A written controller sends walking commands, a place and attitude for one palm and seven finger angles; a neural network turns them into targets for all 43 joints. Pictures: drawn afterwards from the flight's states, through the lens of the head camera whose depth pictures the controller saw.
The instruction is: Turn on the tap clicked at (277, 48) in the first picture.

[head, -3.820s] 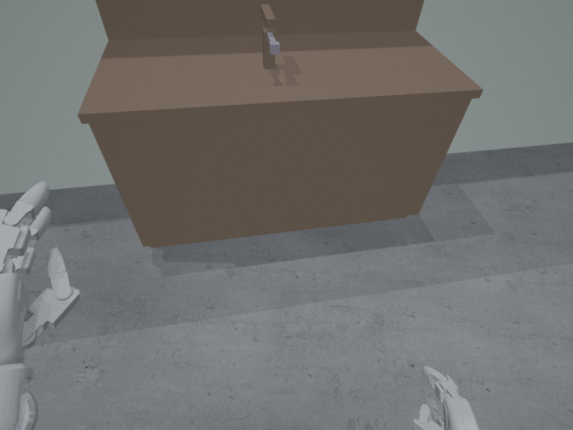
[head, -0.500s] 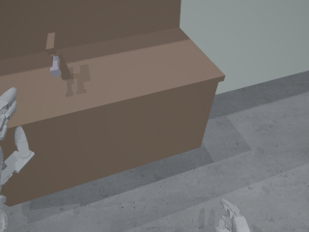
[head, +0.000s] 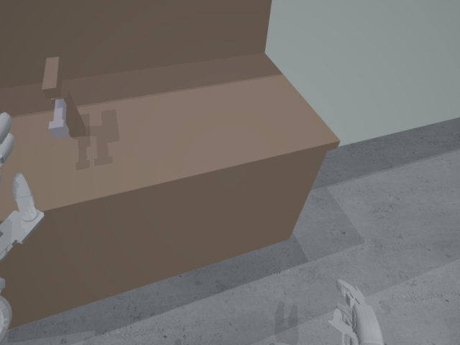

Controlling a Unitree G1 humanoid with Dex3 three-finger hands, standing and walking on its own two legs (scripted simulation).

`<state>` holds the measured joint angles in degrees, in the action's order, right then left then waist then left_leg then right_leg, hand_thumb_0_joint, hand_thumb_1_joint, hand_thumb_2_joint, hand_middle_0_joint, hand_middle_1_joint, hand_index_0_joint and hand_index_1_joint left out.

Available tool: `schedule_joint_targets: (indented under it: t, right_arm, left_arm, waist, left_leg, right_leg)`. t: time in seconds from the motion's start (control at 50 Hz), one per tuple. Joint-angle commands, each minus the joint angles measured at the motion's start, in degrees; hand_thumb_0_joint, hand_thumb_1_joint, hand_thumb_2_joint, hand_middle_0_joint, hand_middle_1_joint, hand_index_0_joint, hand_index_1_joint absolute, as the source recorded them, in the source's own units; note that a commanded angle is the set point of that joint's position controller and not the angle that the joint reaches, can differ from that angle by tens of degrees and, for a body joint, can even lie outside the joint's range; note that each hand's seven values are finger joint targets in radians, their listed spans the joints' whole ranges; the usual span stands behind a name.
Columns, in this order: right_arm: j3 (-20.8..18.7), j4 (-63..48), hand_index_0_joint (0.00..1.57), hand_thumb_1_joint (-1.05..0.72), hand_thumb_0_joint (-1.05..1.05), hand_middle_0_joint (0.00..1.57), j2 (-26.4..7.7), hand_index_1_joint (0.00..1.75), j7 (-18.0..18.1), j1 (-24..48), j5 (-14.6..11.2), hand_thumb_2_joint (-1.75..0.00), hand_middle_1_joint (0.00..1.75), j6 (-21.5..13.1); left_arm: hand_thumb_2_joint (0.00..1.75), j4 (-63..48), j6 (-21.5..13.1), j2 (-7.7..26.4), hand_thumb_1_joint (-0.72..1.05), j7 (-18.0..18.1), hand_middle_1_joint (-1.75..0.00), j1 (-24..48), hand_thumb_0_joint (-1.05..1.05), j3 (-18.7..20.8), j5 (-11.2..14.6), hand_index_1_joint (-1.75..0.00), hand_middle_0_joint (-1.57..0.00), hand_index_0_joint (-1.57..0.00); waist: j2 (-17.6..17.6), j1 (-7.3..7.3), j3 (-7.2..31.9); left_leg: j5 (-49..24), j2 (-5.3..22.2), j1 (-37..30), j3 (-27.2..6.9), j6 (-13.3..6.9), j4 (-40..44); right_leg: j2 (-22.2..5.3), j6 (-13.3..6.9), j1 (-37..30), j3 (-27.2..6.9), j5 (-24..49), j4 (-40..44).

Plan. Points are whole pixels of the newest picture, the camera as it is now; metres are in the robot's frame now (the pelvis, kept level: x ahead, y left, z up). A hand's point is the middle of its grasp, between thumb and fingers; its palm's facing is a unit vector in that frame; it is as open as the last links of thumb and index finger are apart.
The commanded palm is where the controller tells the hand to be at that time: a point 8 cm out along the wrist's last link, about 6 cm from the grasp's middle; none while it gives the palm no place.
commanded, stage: take the last steps up to it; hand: left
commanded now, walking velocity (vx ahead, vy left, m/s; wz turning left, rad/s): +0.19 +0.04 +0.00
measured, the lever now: (59, 129) +0.51 +0.39 +0.07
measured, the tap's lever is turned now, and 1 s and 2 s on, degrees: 0 0 0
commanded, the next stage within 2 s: come to a stop and stand still in 0.30 s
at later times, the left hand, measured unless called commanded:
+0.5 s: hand (82, 178) +0.29 +0.21 +0.19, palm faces +0.40 -0.82 -0.41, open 7.4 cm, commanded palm +0.23 +0.27 +0.19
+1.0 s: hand (77, 192) +0.28 +0.22 +0.17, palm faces +0.43 -0.83 -0.36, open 7.4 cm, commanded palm +0.23 +0.26 +0.19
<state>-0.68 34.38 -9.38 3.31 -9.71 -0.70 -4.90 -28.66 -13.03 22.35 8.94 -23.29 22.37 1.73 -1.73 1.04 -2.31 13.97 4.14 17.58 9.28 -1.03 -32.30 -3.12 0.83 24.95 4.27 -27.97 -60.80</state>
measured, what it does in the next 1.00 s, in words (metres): steps on the spot: right foot, then left foot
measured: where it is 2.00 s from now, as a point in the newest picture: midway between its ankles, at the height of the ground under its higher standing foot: outside the picture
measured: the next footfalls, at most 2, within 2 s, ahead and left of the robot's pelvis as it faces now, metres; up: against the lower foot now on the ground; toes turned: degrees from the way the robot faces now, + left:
right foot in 0.16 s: +0.12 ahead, -0.12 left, +0.00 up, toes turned -4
left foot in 0.50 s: +0.16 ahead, +0.10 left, +0.00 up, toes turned +4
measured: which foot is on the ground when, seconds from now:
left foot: down 0.00-0.18, up 0.20-0.48, down 0.50-1.00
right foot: up 0.00-0.14, down 0.16-1.00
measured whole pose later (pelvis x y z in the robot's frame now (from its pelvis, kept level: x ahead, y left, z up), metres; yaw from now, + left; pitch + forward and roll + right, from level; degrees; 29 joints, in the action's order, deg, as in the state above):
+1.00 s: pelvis +0.07 -0.02 +0.01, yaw +1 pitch -2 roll -1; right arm 1.6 35.6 -11.6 4.6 -12.9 -0.1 -2.5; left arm -26.5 -8.7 19.3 8.4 -26.8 18.3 2.9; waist 0.9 -0.7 -0.9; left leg 11.8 4.7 16.2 5.8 0.6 -29.9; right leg 0.6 -2.0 11.9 6.1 -15.0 -28.4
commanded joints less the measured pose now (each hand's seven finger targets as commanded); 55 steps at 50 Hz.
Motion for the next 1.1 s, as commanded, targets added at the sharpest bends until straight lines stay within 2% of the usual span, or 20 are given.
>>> schedule_joint_targets:
  t: [0.0,0.1,0.12,0.16,0.18,0.2,0.24,0.28,0.36,0.42,0.46,0.52,0.58,0.64,0.72,0.76,0.84,0.92,1.0,1.08]
  right_arm:
    - [-2.12,-7.55,0.20,-0.90,0.00,0.20,-8.51,0.30,0.03,1.61,0.32,-0.90,0.30,-3.61]
    - [-1.38,-7.17,0.20,-0.90,0.00,0.20,-7.96,0.30,1.39,2.10,0.11,-0.90,0.30,-3.03]
    - [-1.42,-6.98,0.20,-0.90,0.00,0.20,-7.70,0.30,1.46,1.95,0.15,-0.90,0.30,-2.64]
    - [-0.86,-8.00,0.20,-0.90,0.00,0.20,-6.59,0.30,1.10,3.38,0.39,-0.90,0.30,-2.64]
    - [-1.75,-7.00,0.20,-0.90,0.00,0.20,-7.92,0.30,0.59,3.55,0.43,-0.90,0.30,-2.90]
    - [-1.10,-6.26,0.20,-0.90,0.00,0.20,-7.20,0.30,0.32,3.49,0.34,-0.90,0.30,-2.81]
    - [-0.18,-5.12,0.20,-0.90,0.00,0.20,-6.60,0.30,0.37,3.86,0.65,-0.90,0.30,-1.58]
    - [-0.37,-5.86,0.20,-0.90,0.00,0.20,-6.62,0.30,0.59,4.34,0.80,-0.90,0.30,-1.12]
    - [-1.22,-8.00,0.20,-0.90,0.00,0.20,-6.83,0.30,0.82,4.01,1.03,-0.90,0.30,-1.17]
    - [-1.54,-8.89,0.20,-0.90,0.00,0.20,-7.29,0.30,1.07,2.12,1.14,-0.90,0.30,-0.88]
    - [-2.45,-9.62,0.20,-0.90,0.00,0.20,-9.00,0.30,1.74,2.14,0.49,-0.90,0.30,-0.52]
    - [-1.64,-9.31,0.20,-0.90,0.00,0.20,-8.68,0.30,1.15,1.71,1.18,-0.90,0.30,-1.05]
    - [-1.74,-8.73,0.20,-0.90,0.00,0.20,-8.97,0.30,0.32,0.62,0.94,-0.90,0.30,-2.76]
    - [-1.18,-9.45,0.20,-0.90,0.00,0.20,-9.10,0.30,-0.28,1.10,0.82,-0.90,0.30,-3.06]
    - [-0.48,-9.64,0.20,-0.90,0.00,0.20,-7.43,0.30,0.39,1.44,0.38,-0.90,0.30,-1.95]
    - [-0.20,-9.11,0.20,-0.90,0.00,0.20,-7.01,0.30,0.76,1.48,0.40,-0.90,0.30,-1.53]
    - [0.43,-8.93,0.20,-0.90,0.00,0.20,-6.56,0.30,1.27,2.98,0.63,-0.90,0.30,-0.65]
    - [0.51,-9.00,0.20,-0.90,0.00,0.20,-7.31,0.30,1.87,4.14,0.91,-0.90,0.30,-0.71]
    - [0.21,-8.78,0.20,-0.90,0.00,0.20,-8.13,0.30,2.02,3.60,0.90,-0.90,0.30,-1.62]
    - [-0.10,-8.81,0.20,-0.90,0.00,0.20,-8.22,0.30,1.88,2.88,0.90,-0.90,0.30,-2.33]
  left_arm:
    - [0.90,-16.04,-3.82,6.84,0.90,0.44,-0.30,-3.48,0.00,4.51,0.02,-0.30,-0.20,-0.20]
    - [0.90,-9.54,-2.22,7.40,0.90,1.01,-0.30,-0.08,0.00,5.15,-0.21,-0.30,-0.20,-0.20]
    - [0.90,-8.27,-1.93,7.49,0.90,1.00,-0.30,1.44,0.00,4.77,-0.62,-0.30,-0.20,-0.20]
    - [0.90,-6.48,-0.97,10.08,0.90,1.15,-0.30,3.67,0.00,6.20,-0.44,-0.30,-0.20,-0.20]
    - [0.90,-7.72,-1.30,9.62,0.90,0.93,-0.30,5.28,0.00,4.98,0.10,-0.30,-0.20,-0.20]
    - [0.90,-8.21,-1.88,9.67,0.90,1.02,-0.30,5.02,0.00,5.44,0.10,-0.30,-0.20,-0.20]
    - [0.90,-8.38,-2.87,8.80,0.90,0.98,-0.30,1.28,0.00,5.39,-0.55,-0.30,-0.20,-0.20]
    - [0.90,-10.98,-3.72,9.01,0.90,1.23,-0.30,0.49,0.00,5.62,-0.71,-0.30,-0.20,-0.20]
    - [0.90,-14.83,-3.69,9.19,0.90,1.99,-0.30,-3.14,0.00,6.47,-0.20,-0.30,-0.20,-0.20]
    - [0.90,-15.05,-2.97,8.37,0.90,2.30,-0.30,-2.57,0.00,5.72,0.10,-0.30,-0.20,-0.20]
    - [0.90,-15.11,-2.86,8.57,0.90,2.03,-0.30,-1.89,0.00,5.31,0.41,-0.30,-0.20,-0.20]
    - [0.90,-12.01,-3.25,7.76,0.90,0.81,-0.30,-0.97,0.00,4.25,0.21,-0.30,-0.20,-0.20]
    - [0.90,-15.20,-3.39,7.52,0.90,0.79,-0.30,0.78,0.00,2.97,-0.53,-0.30,-0.20,-0.20]
    - [0.90,-15.03,-1.98,7.20,0.90,0.62,-0.30,-1.64,0.00,2.96,-0.27,-0.30,-0.20,-0.20]
    - [0.90,-11.29,-0.08,7.48,0.90,0.57,-0.30,-3.40,0.00,4.00,1.24,-0.30,-0.20,-0.20]
    - [0.90,-11.45,0.41,7.96,0.90,0.79,-0.30,-1.26,0.00,3.81,1.59,-0.30,-0.20,-0.20]
    - [0.90,-8.86,1.03,7.85,0.90,0.51,-0.30,-0.17,0.00,3.47,1.53,-0.30,-0.20,-0.20]
    - [0.90,-10.70,0.49,7.38,0.90,0.60,-0.30,2.40,0.00,2.26,1.05,-0.30,-0.20,-0.20]
    - [0.90,-10.62,-0.23,6.36,0.90,0.86,-0.30,3.95,0.00,1.05,0.36,-0.30,-0.20,-0.20]
    - [0.90,-9.34,-0.50,6.58,0.90,1.09,-0.30,2.06,0.00,1.72,0.26,-0.30,-0.20,-0.20]
  waist:
    - [16.06,-1.14,7.56]
    - [10.22,-1.36,7.70]
    - [5.09,-1.19,7.09]
    - [-16.23,-2.23,5.50]
    - [-16.27,-1.91,5.65]
    - [-11.96,-1.39,5.61]
    - [-4.95,-1.26,6.34]
    - [-4.86,-1.08,8.32]
    - [-5.18,-2.51,9.93]
    - [-2.93,-1.44,10.12]
    - [5.63,-1.42,9.31]
    - [18.15,-1.48,7.65]
    - [15.34,-1.36,9.54]
    - [12.30,-1.20,10.50]
    - [0.10,-0.72,10.52]
    - [-2.08,-0.30,11.03]
    - [-3.95,-0.82,7.05]
    - [2.38,-1.29,4.72]
    - [6.58,-1.44,3.62]
    - [5.43,-1.51,4.56]
  left_leg:
    - [-11.79,12.20,-4.11,-10.50,-8.36,14.20]
    - [1.32,10.07,0.01,-6.78,-4.32,5.95]
    - [6.25,7.23,3.18,-4.54,-2.67,-0.25]
    - [18.87,-3.03,17.87,-2.30,1.18,-24.14]
    - [16.20,-1.73,19.44,-7.74,1.64,-32.27]
    - [13.67,-0.38,21.12,-9.91,2.14,-35.71]
    - [9.29,0.57,18.87,-9.11,2.75,-34.34]
    - [8.21,0.61,13.60,-6.69,2.44,-23.64]
    - [5.18,-1.16,6.11,-2.07,1.47,-6.71]
    - [-4.67,-2.65,-3.44,-1.36,1.81,4.61]
    - [-17.75,5.04,-10.27,-8.89,-0.48,9.43]
    - [-36.19,15.06,-10.13,-20.60,-6.06,12.60]
    - [-40.22,12.48,-14.27,-14.03,-4.21,7.78]
    - [-30.88,10.04,-8.79,-10.62,-1.33,6.68]
    - [-12.32,2.71,-3.83,-5.68,2.34,0.24]
    - [-7.07,0.65,-3.71,-6.06,2.84,-1.60]
    - [-1.44,0.03,-4.41,-6.97,1.73,0.76]
    - [-1.57,2.96,-5.29,-8.54,0.46,7.14]
    - [4.16,3.86,-1.94,-9.86,0.18,11.53]
    - [4.68,3.50,-1.03,-9.55,0.37,12.03]
  right_leg:
    - [-0.72,0.86,-1.48,2.75,5.17,11.64]
    - [1.64,0.99,-14.77,6.17,10.51,31.18]
    - [-0.95,-0.35,-17.22,1.53,11.18,35.73]
    - [-19.01,-9.75,-20.23,-29.68,13.30,45.61]
    - [-21.29,-11.26,-20.58,-32.51,15.11,46.87]
    - [-21.70,-12.67,-21.92,-29.28,19.98,44.96]
    - [-17.06,-10.10,-20.85,-15.36,34.05,41.49]
    - [-15.36,-8.92,-20.69,-7.98,42.55,39.38]
    - [-14.36,-9.06,-21.45,-6.96,35.63,38.84]
    - [-11.00,-5.89,-18.12,-4.58,30.45,35.02]
    - [-5.99,-1.72,-12.98,-2.48,26.05,28.40]
    - [0.51,0.30,-5.77,-0.95,-1.11,20.32]
    - [1.23,-0.04,-7.71,-0.96,5.94,28.41]
    - [1.31,-0.10,-15.84,-0.74,16.43,34.40]
    - [-5.34,-2.66,-16.84,-9.43,40.47,37.17]
    - [-8.09,-4.40,-16.26,-11.39,44.55,37.34]
    - [-7.37,-3.41,-10.14,-11.07,26.11,41.07]
    - [-3.12,-1.54,-8.20,-8.13,10.97,42.07]
    - [-0.93,-1.10,-10.94,-6.23,9.59,40.97]
    - [-0.43,-0.99,-12.82,-5.88,11.37,40.76]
